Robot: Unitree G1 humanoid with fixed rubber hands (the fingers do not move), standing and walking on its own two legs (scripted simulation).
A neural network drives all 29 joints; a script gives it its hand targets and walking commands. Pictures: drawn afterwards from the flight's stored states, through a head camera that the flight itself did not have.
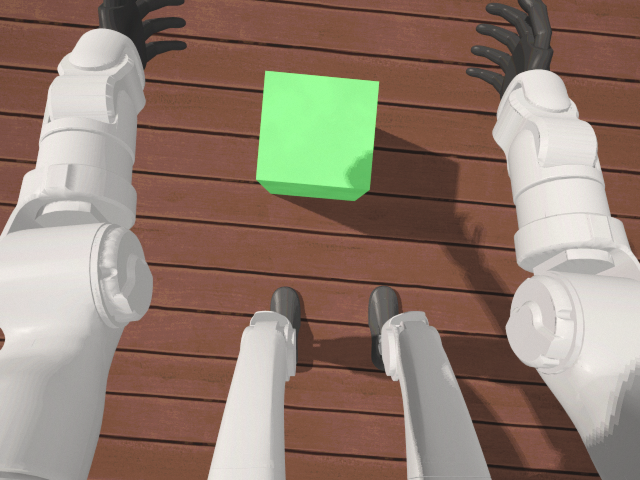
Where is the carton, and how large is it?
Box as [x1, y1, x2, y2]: [256, 71, 378, 200]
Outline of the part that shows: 265,71 256,179 270,193 355,200 369,189 378,81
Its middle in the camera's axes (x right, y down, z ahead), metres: -0.01 -0.19 +0.83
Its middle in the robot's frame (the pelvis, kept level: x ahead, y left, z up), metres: +0.56 +0.03 -0.53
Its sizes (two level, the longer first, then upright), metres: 0.210 0.200 0.250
